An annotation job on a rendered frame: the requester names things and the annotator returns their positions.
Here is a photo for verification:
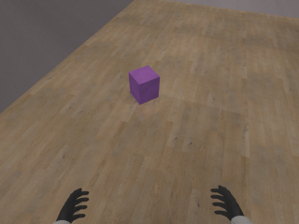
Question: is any robot right hand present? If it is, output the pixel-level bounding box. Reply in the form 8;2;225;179
210;185;244;221

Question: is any carton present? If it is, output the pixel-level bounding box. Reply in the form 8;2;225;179
128;65;160;105

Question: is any robot left hand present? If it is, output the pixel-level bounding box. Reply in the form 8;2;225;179
56;188;90;223

